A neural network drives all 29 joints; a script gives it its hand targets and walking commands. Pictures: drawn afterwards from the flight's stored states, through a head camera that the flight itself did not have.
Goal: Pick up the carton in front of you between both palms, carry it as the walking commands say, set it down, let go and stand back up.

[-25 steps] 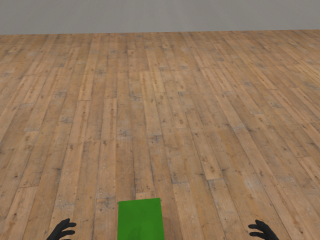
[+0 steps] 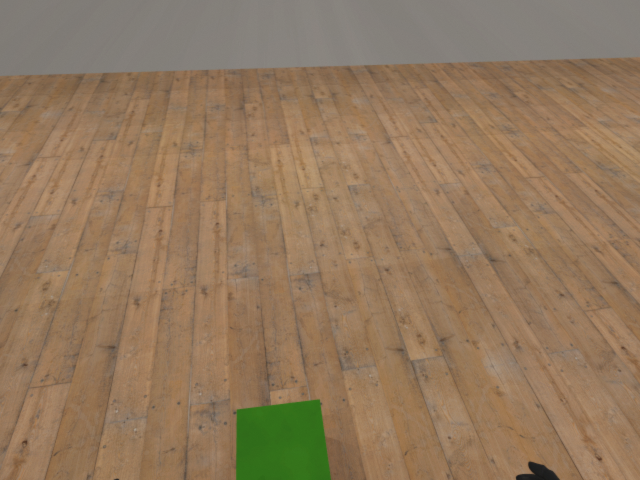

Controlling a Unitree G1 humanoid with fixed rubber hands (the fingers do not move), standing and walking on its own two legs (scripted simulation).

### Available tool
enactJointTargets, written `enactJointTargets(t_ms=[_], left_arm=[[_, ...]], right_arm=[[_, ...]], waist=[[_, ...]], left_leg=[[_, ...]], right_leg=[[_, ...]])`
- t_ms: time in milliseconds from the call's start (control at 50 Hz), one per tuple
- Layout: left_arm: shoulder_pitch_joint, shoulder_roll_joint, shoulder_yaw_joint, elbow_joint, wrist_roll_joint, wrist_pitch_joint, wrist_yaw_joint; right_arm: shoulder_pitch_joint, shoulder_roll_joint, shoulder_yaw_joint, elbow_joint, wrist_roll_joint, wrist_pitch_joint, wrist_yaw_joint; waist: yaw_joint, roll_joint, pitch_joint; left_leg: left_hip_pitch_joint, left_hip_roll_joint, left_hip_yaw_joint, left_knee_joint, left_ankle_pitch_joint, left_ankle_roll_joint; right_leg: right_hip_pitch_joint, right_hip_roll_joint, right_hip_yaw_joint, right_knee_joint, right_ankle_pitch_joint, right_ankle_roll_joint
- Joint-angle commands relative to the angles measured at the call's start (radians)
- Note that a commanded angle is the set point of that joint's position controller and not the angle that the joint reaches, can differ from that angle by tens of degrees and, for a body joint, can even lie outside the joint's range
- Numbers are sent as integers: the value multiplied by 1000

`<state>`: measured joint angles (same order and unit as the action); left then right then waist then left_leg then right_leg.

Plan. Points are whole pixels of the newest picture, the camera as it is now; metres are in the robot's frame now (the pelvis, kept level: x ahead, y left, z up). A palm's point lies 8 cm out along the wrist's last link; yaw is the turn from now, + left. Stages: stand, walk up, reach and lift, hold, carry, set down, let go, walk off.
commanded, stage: stand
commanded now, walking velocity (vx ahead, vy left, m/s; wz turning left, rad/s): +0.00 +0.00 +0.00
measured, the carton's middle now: (282, 462) +0.34 +0.08 -0.65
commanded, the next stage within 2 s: none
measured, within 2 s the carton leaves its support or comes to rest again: neither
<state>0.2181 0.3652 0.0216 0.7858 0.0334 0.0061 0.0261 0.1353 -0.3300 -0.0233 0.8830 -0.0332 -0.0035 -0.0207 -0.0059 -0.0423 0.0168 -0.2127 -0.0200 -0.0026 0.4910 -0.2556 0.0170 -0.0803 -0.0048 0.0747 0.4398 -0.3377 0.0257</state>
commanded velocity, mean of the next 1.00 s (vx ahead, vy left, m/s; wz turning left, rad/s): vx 0.00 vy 0.00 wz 0.00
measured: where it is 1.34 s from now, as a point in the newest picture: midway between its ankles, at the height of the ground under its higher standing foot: outside the picture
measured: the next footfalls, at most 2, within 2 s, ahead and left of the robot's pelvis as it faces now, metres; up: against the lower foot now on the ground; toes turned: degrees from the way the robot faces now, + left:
none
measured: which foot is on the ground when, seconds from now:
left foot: down 0.00-1.00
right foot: down 0.00-1.00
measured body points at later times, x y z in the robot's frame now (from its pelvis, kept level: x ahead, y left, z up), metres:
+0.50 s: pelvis -0.01 +0.00 +0.00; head -0.02 +0.01 +0.45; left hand +0.08 +0.30 -0.12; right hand +0.09 -0.31 -0.10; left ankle +0.01 +0.11 -0.74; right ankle -0.06 -0.14 -0.74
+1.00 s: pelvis -0.02 +0.00 +0.01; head -0.02 +0.01 +0.46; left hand +0.07 +0.31 -0.12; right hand +0.09 -0.32 -0.10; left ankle +0.01 +0.11 -0.74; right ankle -0.06 -0.14 -0.74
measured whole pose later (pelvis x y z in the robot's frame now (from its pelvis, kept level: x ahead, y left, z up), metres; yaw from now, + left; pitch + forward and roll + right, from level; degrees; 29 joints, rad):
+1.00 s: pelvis -0.02 +0.00 +0.01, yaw +1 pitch -2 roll +0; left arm 0.17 0.40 0.00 0.99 0.02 -0.01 0.02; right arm 0.10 -0.38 -0.01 1.05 -0.01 -0.01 -0.01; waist 0.00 -0.02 0.03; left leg -0.18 -0.02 -0.02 0.39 -0.17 0.01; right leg -0.04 0.00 0.06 0.35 -0.26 0.02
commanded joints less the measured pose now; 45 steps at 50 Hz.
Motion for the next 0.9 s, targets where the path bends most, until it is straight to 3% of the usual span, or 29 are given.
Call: enactJointTargets(t_ms=[0,480,880], left_arm=[[-11,141,30,-34,-1,-13,4],[-42,175,12,99,-6,-20,-1],[-65,190,8,155,-12,-22,-5]], right_arm=[[-38,-174,-36,-34,2,-11,-3],[-59,-207,-21,85,14,-10,4],[-71,-222,-14,126,20,-12,6]], waist=[[-1,37,-41],[-1,39,-7],[1,42,-10]], left_leg=[[104,104,-104,-68,285,10],[107,115,-123,-134,196,10],[114,120,-135,-149,211,12]], right_leg=[[-82,-67,36,-63,266,-19],[-76,-85,54,-133,196,-29],[-63,-91,49,-154,200,-33]])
